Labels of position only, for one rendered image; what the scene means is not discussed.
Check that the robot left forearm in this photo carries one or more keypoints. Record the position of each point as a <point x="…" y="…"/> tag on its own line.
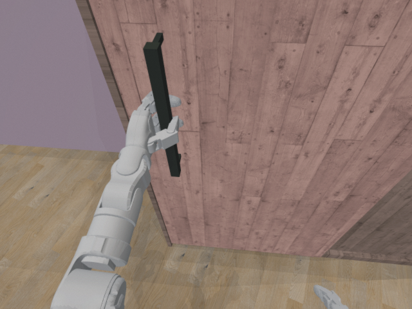
<point x="107" y="243"/>

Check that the robot left hand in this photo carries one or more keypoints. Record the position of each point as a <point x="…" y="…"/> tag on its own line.
<point x="142" y="126"/>

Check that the robot right hand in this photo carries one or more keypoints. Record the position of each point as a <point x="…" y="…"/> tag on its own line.
<point x="330" y="299"/>

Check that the handle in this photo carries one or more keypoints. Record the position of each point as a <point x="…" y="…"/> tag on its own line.
<point x="155" y="66"/>

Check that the left robot upper arm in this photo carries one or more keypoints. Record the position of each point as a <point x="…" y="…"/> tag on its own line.
<point x="89" y="289"/>

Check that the wardrobe door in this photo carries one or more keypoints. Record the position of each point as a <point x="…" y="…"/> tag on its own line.
<point x="386" y="228"/>
<point x="297" y="114"/>

